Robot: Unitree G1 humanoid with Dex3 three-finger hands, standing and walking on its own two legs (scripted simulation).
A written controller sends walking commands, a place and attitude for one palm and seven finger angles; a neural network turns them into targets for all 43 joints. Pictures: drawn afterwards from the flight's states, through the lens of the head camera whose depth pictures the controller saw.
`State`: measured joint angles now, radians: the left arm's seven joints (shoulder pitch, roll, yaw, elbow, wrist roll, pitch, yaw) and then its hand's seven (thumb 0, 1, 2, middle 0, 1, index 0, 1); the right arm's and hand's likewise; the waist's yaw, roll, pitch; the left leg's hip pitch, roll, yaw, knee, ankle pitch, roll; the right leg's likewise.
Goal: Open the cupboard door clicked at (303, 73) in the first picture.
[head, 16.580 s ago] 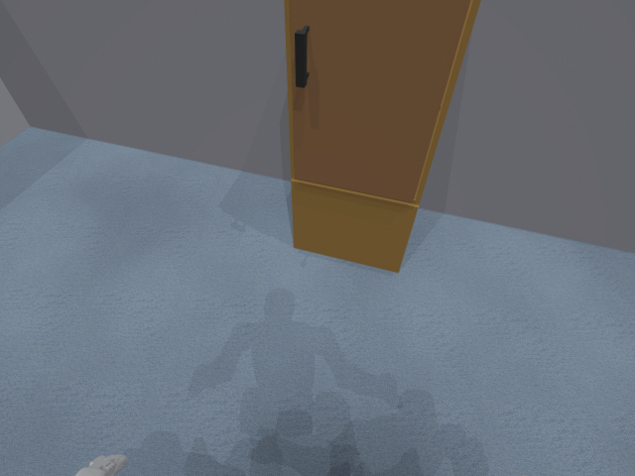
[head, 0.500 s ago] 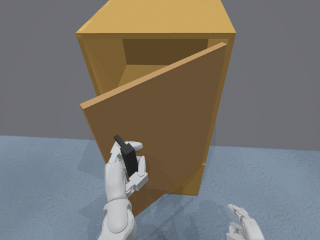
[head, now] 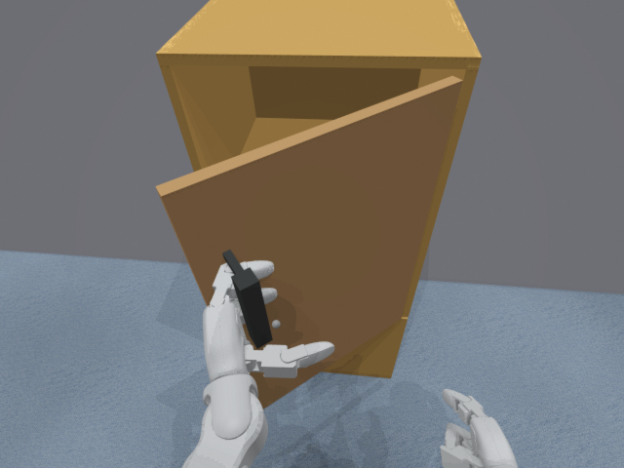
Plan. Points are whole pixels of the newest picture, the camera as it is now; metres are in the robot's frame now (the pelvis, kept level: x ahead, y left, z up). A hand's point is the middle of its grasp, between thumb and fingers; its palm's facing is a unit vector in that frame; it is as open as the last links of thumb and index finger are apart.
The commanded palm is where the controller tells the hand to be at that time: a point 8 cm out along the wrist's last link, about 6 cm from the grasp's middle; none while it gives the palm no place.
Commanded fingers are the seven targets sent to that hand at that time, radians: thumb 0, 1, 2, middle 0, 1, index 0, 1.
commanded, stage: open thumb and fingers to let go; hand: left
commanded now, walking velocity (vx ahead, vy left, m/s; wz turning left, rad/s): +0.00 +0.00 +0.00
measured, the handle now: (246, 299) +0.30 +0.10 +0.09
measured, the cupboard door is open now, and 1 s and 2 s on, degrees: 40 44 42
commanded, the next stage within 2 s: slide the hand sideways off the handle in 0.30 s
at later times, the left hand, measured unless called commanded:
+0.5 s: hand (274, 340) +0.25 +0.06 +0.09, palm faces +0.08 -1.00 -0.03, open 14.9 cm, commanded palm +0.22 +0.09 +0.09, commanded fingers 0.00 -0.50 0.30 -0.15 -0.30 -0.15 -0.30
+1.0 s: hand (261, 373) +0.21 +0.07 +0.09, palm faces -0.15 -0.99 +0.03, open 15.9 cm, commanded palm +0.18 +0.14 +0.09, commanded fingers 0.00 -0.50 0.30 -0.15 -0.30 -0.15 -0.30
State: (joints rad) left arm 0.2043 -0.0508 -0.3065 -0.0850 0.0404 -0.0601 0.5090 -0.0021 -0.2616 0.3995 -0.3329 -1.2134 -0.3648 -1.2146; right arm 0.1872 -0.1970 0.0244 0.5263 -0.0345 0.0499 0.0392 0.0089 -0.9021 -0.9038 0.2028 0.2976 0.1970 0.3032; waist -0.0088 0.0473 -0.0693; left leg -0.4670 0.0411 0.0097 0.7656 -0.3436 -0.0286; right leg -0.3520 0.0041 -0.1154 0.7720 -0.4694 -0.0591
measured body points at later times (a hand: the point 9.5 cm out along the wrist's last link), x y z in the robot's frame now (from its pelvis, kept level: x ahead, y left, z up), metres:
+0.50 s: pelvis -0.02 +0.01 +0.00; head -0.02 -0.01 +0.45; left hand +0.24 +0.11 +0.09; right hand +0.17 -0.20 -0.09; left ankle +0.03 +0.14 -0.71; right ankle -0.04 -0.07 -0.71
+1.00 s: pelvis -0.02 +0.02 +0.00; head -0.02 +0.01 +0.45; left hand +0.21 +0.12 +0.09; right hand +0.14 -0.20 -0.08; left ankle +0.03 +0.14 -0.71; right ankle -0.04 -0.07 -0.71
